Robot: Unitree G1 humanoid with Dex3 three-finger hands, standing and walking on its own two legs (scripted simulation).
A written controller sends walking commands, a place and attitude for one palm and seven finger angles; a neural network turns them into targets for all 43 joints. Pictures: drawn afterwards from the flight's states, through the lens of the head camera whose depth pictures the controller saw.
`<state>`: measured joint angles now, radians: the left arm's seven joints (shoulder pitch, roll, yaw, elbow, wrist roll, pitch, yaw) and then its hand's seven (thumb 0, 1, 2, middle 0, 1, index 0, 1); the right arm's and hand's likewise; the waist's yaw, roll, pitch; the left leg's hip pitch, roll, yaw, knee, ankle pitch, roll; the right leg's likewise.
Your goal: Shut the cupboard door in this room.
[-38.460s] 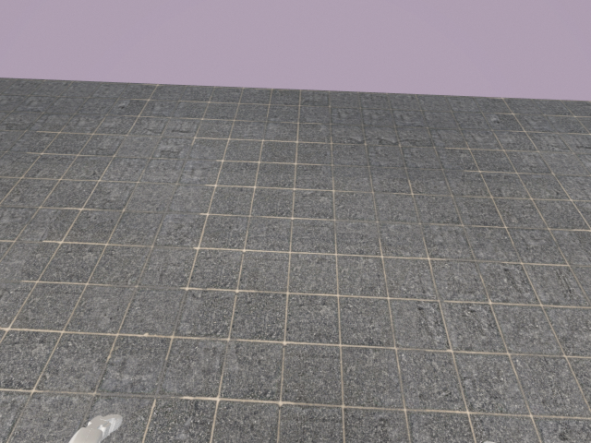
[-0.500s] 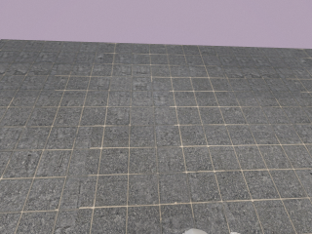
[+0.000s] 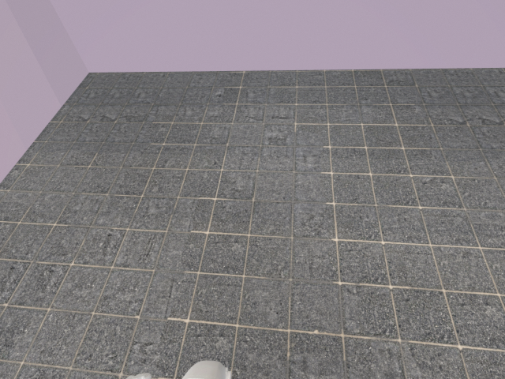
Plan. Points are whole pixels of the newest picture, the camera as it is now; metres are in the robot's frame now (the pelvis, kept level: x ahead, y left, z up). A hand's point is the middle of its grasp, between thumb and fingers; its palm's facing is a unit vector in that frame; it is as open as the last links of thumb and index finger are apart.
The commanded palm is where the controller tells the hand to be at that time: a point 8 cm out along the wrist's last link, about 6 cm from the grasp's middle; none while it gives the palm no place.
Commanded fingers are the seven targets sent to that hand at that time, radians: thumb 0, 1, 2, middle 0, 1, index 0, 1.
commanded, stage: turn or walk to find it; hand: left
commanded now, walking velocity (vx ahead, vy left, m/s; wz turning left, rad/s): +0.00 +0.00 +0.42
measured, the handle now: out of the picture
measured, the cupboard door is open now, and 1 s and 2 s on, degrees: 87 87 87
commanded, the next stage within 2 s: stand and wait in 1.66 s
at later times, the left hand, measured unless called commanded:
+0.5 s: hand out of the picture -0.02 +0.26 -0.17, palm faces +0.26 -0.93 -0.25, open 7.4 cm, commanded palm none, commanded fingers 0.00 0.90 0.90 -0.20 -0.30 -0.20 -0.30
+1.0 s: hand out of the picture -0.03 +0.18 -0.15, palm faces +0.44 -0.86 -0.27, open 7.3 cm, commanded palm none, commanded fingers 0.00 0.90 0.90 -0.20 -0.30 -0.20 -0.30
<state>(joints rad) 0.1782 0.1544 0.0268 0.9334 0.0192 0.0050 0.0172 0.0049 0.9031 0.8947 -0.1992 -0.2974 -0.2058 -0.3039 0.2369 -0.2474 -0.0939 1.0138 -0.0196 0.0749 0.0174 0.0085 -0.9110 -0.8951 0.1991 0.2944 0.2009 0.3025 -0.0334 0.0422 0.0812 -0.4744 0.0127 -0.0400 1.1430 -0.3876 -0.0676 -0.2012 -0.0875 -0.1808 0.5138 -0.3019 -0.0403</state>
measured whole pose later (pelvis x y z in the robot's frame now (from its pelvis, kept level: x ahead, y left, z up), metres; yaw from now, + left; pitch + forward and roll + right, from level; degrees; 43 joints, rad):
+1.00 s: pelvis -0.01 -0.02 +0.00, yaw +26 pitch +0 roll +3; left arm 0.21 0.16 0.04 0.94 0.02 0.00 0.02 0.00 0.91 0.89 -0.20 -0.30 -0.21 -0.30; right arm 0.22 -0.25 -0.09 1.02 -0.02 0.08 0.02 0.01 -0.91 -0.90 0.20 0.29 0.20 0.30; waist -0.01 0.03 0.08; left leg -0.44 0.03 -0.03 1.07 -0.39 -0.08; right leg -0.21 -0.10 -0.22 0.51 -0.30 -0.04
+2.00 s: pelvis +0.00 -0.03 -0.01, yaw +49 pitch +0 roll +1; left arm 0.25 0.18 0.04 1.01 0.03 0.00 0.01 0.00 0.90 0.89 -0.20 -0.30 -0.21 -0.30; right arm 0.17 -0.21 -0.06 1.03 -0.01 0.04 0.01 0.01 -0.91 -0.90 0.20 0.29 0.20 0.30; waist 0.03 -0.01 0.09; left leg -0.25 0.02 0.03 0.63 -0.38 -0.05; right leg -0.25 -0.10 -0.22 0.54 -0.28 -0.03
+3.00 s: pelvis +0.00 -0.07 +0.00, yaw +63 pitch -2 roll +1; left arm 0.30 0.17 0.01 1.14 0.02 0.02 0.02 0.01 0.91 0.90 -0.20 -0.30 -0.20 -0.30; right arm 0.17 -0.16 -0.03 1.10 -0.01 0.00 -0.03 0.00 -0.94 -0.89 0.20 0.29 0.20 0.30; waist 0.05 -0.02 0.05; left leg -0.12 0.01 0.05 0.46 -0.30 0.00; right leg -0.20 -0.05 -0.16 0.52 -0.27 -0.02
